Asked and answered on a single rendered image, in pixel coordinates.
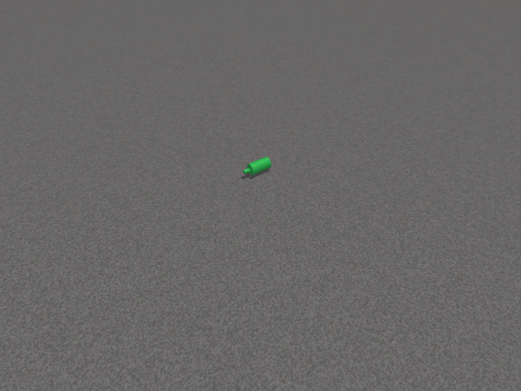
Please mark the bottle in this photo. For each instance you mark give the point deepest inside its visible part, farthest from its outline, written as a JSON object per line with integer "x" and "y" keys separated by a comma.
{"x": 258, "y": 166}

